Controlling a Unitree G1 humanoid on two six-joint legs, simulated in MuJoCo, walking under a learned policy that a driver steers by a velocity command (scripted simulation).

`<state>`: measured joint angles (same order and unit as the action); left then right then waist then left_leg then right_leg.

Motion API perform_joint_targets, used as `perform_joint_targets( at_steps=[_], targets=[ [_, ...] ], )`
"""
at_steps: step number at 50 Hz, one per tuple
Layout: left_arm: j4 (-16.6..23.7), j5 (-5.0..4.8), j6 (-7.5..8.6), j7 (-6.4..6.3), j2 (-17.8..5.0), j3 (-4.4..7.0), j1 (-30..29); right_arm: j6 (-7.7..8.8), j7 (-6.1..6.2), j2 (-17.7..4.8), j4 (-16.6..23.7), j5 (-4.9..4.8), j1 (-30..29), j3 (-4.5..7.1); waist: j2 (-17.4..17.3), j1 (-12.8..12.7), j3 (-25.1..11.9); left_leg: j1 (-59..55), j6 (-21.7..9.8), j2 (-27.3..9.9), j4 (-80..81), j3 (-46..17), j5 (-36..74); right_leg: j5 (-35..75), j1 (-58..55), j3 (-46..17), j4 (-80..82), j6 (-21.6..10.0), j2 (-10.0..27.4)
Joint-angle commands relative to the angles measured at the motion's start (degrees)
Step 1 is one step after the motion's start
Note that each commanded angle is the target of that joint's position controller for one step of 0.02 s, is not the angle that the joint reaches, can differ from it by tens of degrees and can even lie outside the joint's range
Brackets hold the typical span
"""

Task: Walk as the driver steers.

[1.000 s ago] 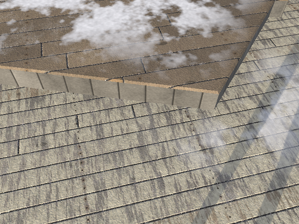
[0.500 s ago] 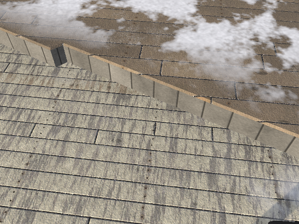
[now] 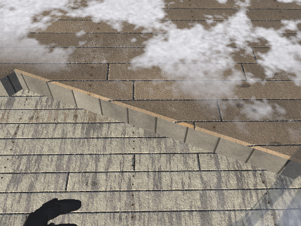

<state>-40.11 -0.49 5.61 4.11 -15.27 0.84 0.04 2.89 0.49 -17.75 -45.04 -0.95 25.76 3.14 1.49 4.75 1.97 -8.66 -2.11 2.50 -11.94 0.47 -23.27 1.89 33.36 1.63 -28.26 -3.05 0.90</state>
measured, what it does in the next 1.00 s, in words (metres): walks ahead: right foot, then left foot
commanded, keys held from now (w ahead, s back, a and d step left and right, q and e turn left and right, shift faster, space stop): w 0.78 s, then w+e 0.22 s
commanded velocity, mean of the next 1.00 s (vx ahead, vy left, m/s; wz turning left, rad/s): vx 0.50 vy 0.00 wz -0.04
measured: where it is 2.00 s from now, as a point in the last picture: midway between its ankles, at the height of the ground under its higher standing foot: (160, 82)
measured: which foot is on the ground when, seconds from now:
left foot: down 0.00-0.06, up 0.08-0.52, down 0.54-1.00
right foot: up 0.00-0.02, down 0.04-0.54, up 0.56-1.00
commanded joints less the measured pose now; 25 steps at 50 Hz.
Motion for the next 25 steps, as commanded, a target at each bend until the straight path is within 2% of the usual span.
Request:
perform_joint_targets(
  at_steps=[1,2,3,4,5,6,7,8,11,12,13,14,17,19,21,24,25],
  targets=[
    [1.33,0.07,0.48,-0.98,-10.77,4.22,9.63,-0.76,0.87,-10.28,2.53,0.33,-1.8,2.35,-8.07,-9.88,-7.98,2.11,-4.66,-13.45,-19.52,-2.66,64.89,-3.6,-17.39,3.43,0.52,-4.22,-3.83],
    [-0.52,0.62,0.08,-1.75,-13.74,5.09,19.91,-0.77,1.14,-8.65,3.56,1.22,-1.37,1.4,-5.55,-13.83,-16.26,14.63,-2.99,-11.5,-34.96,-2.35,52.06,-0.94,-37.1,-4.91,-3.38,-7.78,4.22],
    [-1.73,0.93,-0.16,-1.86,-18.38,6.38,25.23,0.34,0.05,-0.39,4.38,1.0,7.25,-0.95,10.16,-9.66,-26.15,39.82,1.63,0.06,-59.76,-2.75,9.22,-15.43,-60.24,-35.53,-0.28,-18.93,20.17],
    [-2.19,-0.31,-0.23,-1.97,-12.27,4.9,25.32,1.64,-0.21,-5.24,3.42,-0.04,2.92,-0.23,8.21,-12.61,-27.68,46.4,1.24,1.39,-66.44,-10.28,-8.67,-21.93,-60.61,-45.67,8.65,-18.16,21.03],
    [-1.7,-0.42,-0.52,-2.53,-10.77,4.23,20.65,2.48,-0.66,-8.38,5.81,-2.0,-4.02,0.83,6.68,-12.05,-16.12,51.66,0.71,-2.41,-67.28,-9.11,-5.85,-23.52,-52.3,-36.02,10.66,-14.86,19.2],
    [-1.14,-0.07,-0.7,-2.88,-9.55,3.87,17.0,3.04,-0.62,-8.13,6.93,-1.86,-7.73,0.41,1.42,-10.34,-10.33,50.71,0.23,-5.69,-63.71,-7.12,-0.94,-19.84,-43.09,-29.26,12.11,-12.89,17.11],
    [-1.02,0.47,-0.69,-2.83,-8.12,3.38,14.26,3.09,-0.51,-7.39,7.17,-0.57,-10.13,0.54,-1.57,-8.36,-4.89,49.02,0.44,-7.61,-59.35,-5.66,2.07,-14.03,-34.31,-24.15,14.23,-11.84,14.75],
    [-0.83,1.4,-0.4,-2.84,-7.56,3.16,13.07,2.7,-0.54,-6.88,6.99,-0.13,-8.69,0.68,0.94,-6.03,-4.06,44.98,0.7,-9.23,-57.31,-6.05,4.24,-9.44,-28.87,-21.52,15.77,-12.0,13.69],
    [-1.65,0.63,0.46,-2.65,-8.04,3.41,11.84,1.03,-0.38,-3.45,5.67,0.28,-5.62,-0.17,1.61,-3.1,-2.62,41.12,2.56,-10.73,-51.96,-4.93,5.2,-5.31,-20.92,-15.3,20.35,-13.33,12.28],
    [-2.15,0.36,0.76,-2.7,-8.93,3.66,11.84,0.77,-0.24,-2.93,6.59,0.56,-7.77,-0.52,2.46,-3.27,-0.87,42.21,3.5,-11.11,-48.35,-4.33,6.77,-2.89,-19.3,-13.47,21.4,-13.72,12.38],
    [-2.66,0.18,1.0,-2.81,-8.62,3.64,13.05,0.76,-0.16,-3.18,7.22,1.12,-10.48,-0.51,1.42,-4.25,0.11,43.11,4.0,-11.17,-45.6,-3.78,9.94,1.07,-19.28,-10.61,21.54,-12.98,10.95],
    [-3.01,0.19,0.85,-2.99,-9.86,3.93,12.99,1.01,-0.33,-2.42,7.91,1.05,-12.02,-0.79,2.25,-4.15,0.09,43.21,4.14,-11.14,-40.74,-3.5,14.68,-0.42,-19.61,-8.87,21.77,-12.17,10.18],
    [-3.78,-0.3,0.47,-3.34,-10.7,4.09,15.55,1.86,-1.05,-1.39,9.0,0.65,-19.07,-1.2,0.82,-7.24,0.57,39.97,3.89,-8.8,-27.55,-1.37,26.08,-1.13,-20.47,-4.73,21.62,-9.35,7.74],
    [-5.01,-0.67,0.05,-3.43,-11.79,4.34,18.58,2.19,-1.59,-1.61,9.99,0.17,-22.59,-1.11,1.04,-8.94,0.74,39.64,3.66,-7.83,-22.98,-1.2,29.02,-3.47,-23.99,-5.51,21.14,-8.81,9.35],
    [-6.05,-1.0,-0.67,-3.6,-12.2,4.52,20.06,2.44,-2.09,-2.57,11.02,-0.11,-24.97,-0.76,1.54,-9.28,1.47,41.06,2.47,-7.51,-19.82,-2.05,27.89,-3.88,-28.56,-6.53,19.52,-7.94,11.43],
    [-7.08,-1.05,-1.69,-3.98,-12.87,4.87,20.28,2.78,-2.59,-4.37,11.35,0.1,-24.0,0.05,2.5,-7.37,0.78,39.24,0.09,-6.5,-17.35,-1.92,21.4,1.53,-34.12,-7.47,14.87,-6.09,13.76],
    [-7.04,-0.99,-2.03,-4.08,-13.04,4.88,19.28,2.83,-2.53,-5.32,10.49,0.25,-20.46,0.63,2.67,-4.93,-1.21,34.17,-1.01,-5.2,-15.99,-0.54,20.12,8.59,-34.56,-6.41,10.25,-5.1,12.9]
  ],
)
Keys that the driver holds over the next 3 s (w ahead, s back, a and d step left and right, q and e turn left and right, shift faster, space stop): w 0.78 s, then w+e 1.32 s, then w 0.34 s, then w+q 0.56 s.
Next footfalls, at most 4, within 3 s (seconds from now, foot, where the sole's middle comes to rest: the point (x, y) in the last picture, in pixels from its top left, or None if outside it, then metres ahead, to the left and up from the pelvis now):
0.04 right None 0.21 -0.11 -0.76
0.54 left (110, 215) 0.50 0.15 -0.76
1.08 right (156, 161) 0.74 -0.07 -0.76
1.56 left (130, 83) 1.13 0.03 -0.61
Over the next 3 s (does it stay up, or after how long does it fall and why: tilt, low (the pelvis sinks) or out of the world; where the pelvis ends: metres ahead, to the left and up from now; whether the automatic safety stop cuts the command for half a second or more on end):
stays up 1.55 -0.52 0.17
